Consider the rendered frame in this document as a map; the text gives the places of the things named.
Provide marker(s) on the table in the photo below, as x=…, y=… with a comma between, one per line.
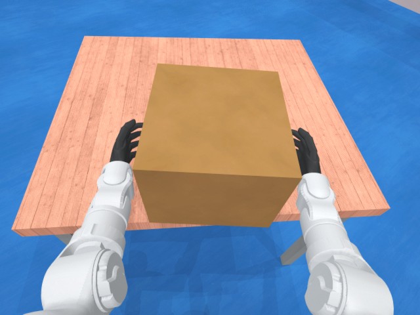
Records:
x=110, y=84

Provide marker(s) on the robot left upper arm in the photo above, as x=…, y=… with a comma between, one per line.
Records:
x=90, y=283

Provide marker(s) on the left robot hand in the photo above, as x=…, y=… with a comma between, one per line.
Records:
x=123, y=145

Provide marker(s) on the robot right forearm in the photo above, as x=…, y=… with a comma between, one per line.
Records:
x=323, y=231

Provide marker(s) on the right robot hand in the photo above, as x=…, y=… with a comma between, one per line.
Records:
x=309, y=161

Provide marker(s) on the carton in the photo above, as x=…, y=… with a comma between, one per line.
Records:
x=216, y=147

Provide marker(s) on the robot right upper arm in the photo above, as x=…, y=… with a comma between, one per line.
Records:
x=335, y=288

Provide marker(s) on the robot left forearm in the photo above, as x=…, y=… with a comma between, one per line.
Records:
x=107, y=218

